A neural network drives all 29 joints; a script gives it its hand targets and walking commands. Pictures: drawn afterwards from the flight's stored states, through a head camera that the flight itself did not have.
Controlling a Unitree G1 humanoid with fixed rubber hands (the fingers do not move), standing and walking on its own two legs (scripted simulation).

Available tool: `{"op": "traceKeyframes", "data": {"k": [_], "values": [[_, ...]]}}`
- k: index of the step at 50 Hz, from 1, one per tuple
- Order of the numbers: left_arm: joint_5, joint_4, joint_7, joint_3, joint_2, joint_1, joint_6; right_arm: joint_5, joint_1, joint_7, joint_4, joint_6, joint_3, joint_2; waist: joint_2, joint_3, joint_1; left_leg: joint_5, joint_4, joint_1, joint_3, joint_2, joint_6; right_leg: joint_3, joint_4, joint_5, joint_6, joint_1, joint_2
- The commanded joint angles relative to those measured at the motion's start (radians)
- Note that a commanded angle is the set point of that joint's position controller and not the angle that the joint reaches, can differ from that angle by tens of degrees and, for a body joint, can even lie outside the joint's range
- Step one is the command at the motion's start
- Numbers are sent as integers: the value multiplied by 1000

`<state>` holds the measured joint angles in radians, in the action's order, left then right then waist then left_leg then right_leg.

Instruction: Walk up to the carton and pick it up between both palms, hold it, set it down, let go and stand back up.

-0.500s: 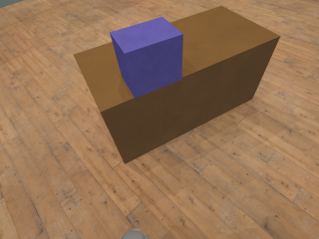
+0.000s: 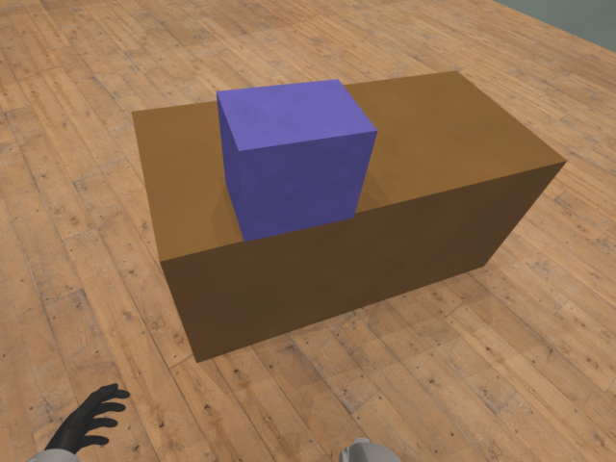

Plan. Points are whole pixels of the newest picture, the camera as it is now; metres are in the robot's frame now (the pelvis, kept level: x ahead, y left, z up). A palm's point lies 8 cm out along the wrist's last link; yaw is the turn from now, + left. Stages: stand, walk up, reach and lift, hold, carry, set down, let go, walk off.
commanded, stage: walk up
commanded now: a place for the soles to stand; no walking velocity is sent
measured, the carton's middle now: (291, 160) +0.72 +0.06 -0.07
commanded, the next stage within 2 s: none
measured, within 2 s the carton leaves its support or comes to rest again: neither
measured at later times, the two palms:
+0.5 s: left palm out of the picture +0.11 +0.22 -0.05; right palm out of the picture +0.01 -0.42 -0.10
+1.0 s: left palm out of the picture -0.03 +0.30 -0.09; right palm out of the picture -0.03 -0.37 -0.04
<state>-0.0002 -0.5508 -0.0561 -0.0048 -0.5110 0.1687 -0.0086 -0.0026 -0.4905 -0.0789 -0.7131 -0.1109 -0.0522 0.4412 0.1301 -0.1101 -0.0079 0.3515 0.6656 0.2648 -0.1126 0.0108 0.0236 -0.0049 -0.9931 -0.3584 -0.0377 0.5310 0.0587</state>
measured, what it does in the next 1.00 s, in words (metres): steps on the spot: right foot, then left foot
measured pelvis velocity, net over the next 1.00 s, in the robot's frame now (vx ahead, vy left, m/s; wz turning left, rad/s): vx -0.09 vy -0.03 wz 0.19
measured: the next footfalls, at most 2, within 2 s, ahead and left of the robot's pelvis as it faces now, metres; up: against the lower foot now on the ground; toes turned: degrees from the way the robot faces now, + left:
right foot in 0.08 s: +0.16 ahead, -0.13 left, +0.00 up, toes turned -2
left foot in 0.80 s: -0.02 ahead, +0.09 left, +0.00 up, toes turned +3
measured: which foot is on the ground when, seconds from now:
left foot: down 0.00-0.10, up 0.12-0.78, down 0.80-1.00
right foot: up 0.00-0.06, down 0.08-0.80, up 0.82-1.00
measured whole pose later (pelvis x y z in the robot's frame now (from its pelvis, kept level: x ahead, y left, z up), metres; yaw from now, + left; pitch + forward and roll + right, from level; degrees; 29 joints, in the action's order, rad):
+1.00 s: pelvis -0.09 -0.03 +0.01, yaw +11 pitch -2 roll -2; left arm 0.00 -0.72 -0.03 -0.01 -0.48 0.18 -0.07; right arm -0.05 -0.48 -0.04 -0.74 0.00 -0.05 0.44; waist 0.05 -0.08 -0.01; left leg 0.36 0.66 0.36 -0.13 -0.05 0.03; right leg 0.11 -1.21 -0.32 -0.03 0.52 0.05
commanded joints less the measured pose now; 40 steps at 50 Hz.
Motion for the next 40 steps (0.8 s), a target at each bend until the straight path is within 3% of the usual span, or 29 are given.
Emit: {"op": "traceKeyframes", "data": {"k": [1,2,3,4,5,6,7,8,9,10,11,12,15,20,21,23,24,25,28,30,32,33,34,35,36,37,38,39,40], "values": [[-13,-3,18,-131,-81,124,7,-21,116,5,109,16,-73,276,-366,124,-55,-526,72,218,-95,57,110,-30,377,253,-36,-376,-11],[-17,-41,28,-158,-164,219,22,-5,130,3,140,23,-54,194,-169,191,-124,-275,307,376,-51,-7,39,-156,421,345,-34,-569,89],[-29,-43,38,-168,-224,248,25,-6,34,-2,136,44,-16,88,126,276,-98,244,480,422,-5,-111,45,-360,532,451,-23,-597,328],[-30,-27,39,-153,-228,161,14,2,-31,-11,110,69,-28,136,53,298,-59,240,585,378,-4,-90,25,-447,614,216,-23,-515,377],[-16,-22,44,-155,-224,92,3,1,-49,-9,76,87,-48,206,-7,196,-29,173,622,379,3,-64,17,-434,702,-98,5,-396,346],[-18,-7,45,-164,-226,37,4,-4,-61,-7,69,95,-59,228,58,158,-13,125,638,411,7,-46,19,-442,734,-257,4,-342,340],[-19,-24,44,-165,-186,40,-5,3,-43,-1,36,103,-65,248,84,82,-20,72,651,380,-7,-44,15,-347,764,-282,73,-253,269],[-21,-16,46,-156,-161,-18,-7,4,-71,-2,28,105,-67,224,142,25,16,62,655,357,14,-46,-1,-246,734,-216,-6,-179,226],[-20,-3,46,-160,-155,-36,-7,8,-100,11,1,110,-71,235,107,69,16,26,644,331,-4,-46,-11,-212,725,-260,37,-226,173],[-10,-25,47,-165,-132,-25,-2,1,-98,20,1,112,-70,226,70,38,14,4,631,374,-20,-50,-26,-206,720,-176,75,-250,184],[-4,-29,49,-148,-109,-2,8,4,-137,26,-9,114,-65,210,52,2,20,-35,623,331,-29,-54,-36,-185,743,-124,83,-227,159],[-11,-20,49,-147,-101,4,10,1,-122,28,-19,113,-67,220,74,60,9,-38,606,361,-9,-64,-35,-126,735,-122,53,-304,142],[-8,-23,54,-133,-104,36,9,-6,-80,40,-12,116,-68,216,-2,168,-24,-39,629,394,-7,-82,-48,-130,709,-148,11,-449,160],[1,-44,58,-151,-107,86,11,0,-147,46,-58,116,-61,210,29,233,-32,-70,548,370,-22,-56,-38,-114,741,-139,138,-546,168],[-6,-42,53,-153,-120,66,12,1,-151,51,-53,120,-62,208,27,222,-20,-19,569,353,6,-49,-51,-135,750,-212,42,-514,197],[-9,-47,51,-152,-125,84,10,5,-136,54,-50,119,-65,198,28,239,-34,-12,541,315,34,-29,-46,-105,755,-219,-11,-494,210],[-3,-51,51,-157,-138,89,14,6,-155,60,-56,123,-65,207,-30,246,-29,-3,520,321,21,-33,-44,-132,753,-199,19,-524,230],[-3,-62,56,-150,-120,102,14,1,-156,59,-59,122,-68,221,7,231,-35,-9,517,323,19,-48,-41,-114,774,-210,61,-521,211],[-19,-50,43,-164,-149,70,12,-11,-156,71,-54,120,-52,175,22,214,-25,128,363,284,78,4,-27,-117,731,-325,-135,-436,265],[-22,-44,44,-169,-158,4,5,-11,-199,81,-51,118,-64,186,2,237,18,201,294,143,119,15,-12,-72,732,-322,-146,-283,284],[-24,-27,37,-156,-166,-24,0,-9,-230,86,-60,130,-63,180,89,202,28,198,239,56,132,-5,14,-72,749,-367,-123,-207,284],[-26,-30,37,-156,-173,-75,-2,-9,-242,83,-63,128,-63,165,73,196,41,116,214,33,138,26,23,-88,713,-335,-122,-165,318],[-24,-14,31,-158,-163,-89,-12,-12,-311,83,-89,131,-69,170,19,255,65,35,208,-93,167,-3,29,-30,688,-304,-101,-119,283],[-19,-8,31,-152,-148,-108,-16,-13,-331,80,-102,131,-64,125,24,209,81,-62,131,-127,147,11,31,-1,617,-304,-79,-46,274],[-31,-20,41,-147,-151,-111,-31,-27,-390,75,-127,139,-92,164,-99,221,109,12,137,-213,117,-25,52,-1,516,-376,-52,53,247],[-24,-3,39,-151,-134,-139,-41,-25,-418,69,-132,144,-85,171,-108,142,131,122,36,-150,15,-11,76,10,390,-437,-19,105,188],[-14,-11,36,-134,-79,-112,-52,-42,-338,59,-103,150,-105,240,-246,17,126,428,-141,-48,-331,95,109,53,153,-328,32,257,62],[-10,-13,39,-130,-77,-87,-56,-70,-200,46,-21,143,-103,292,-407,-114,81,846,-475,265,-721,201,164,31,-81,-211,57,212,-72],[-10,-47,44,-146,-135,-59,-56,-74,13,42,31,137,-102,344,-357,-242,17,952,-632,532,-813,220,190,-61,-207,-143,60,118,-79]]}}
